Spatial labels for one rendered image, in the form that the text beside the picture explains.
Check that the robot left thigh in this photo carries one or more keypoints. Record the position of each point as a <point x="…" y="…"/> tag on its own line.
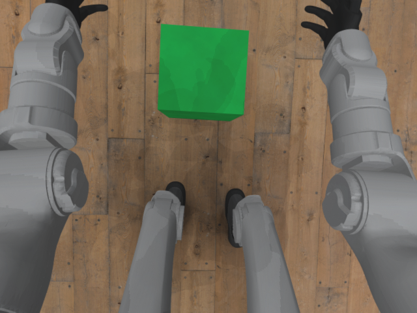
<point x="149" y="282"/>

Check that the left robot forearm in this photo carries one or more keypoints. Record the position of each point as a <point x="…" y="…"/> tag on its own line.
<point x="43" y="85"/>

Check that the right robot forearm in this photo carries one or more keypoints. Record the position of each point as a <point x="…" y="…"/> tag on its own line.
<point x="363" y="137"/>

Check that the carton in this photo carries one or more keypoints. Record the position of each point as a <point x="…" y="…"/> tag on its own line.
<point x="202" y="72"/>

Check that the left robot hand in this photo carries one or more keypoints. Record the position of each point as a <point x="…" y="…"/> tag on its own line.
<point x="79" y="13"/>

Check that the robot left upper arm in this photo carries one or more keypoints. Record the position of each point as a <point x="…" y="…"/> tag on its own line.
<point x="39" y="189"/>

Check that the right robot hand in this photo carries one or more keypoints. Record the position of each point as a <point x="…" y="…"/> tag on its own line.
<point x="346" y="15"/>

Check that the robot left foot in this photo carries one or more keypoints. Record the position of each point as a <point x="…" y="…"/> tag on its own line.
<point x="177" y="189"/>

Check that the robot right upper arm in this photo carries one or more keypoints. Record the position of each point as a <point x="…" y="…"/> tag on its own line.
<point x="376" y="211"/>

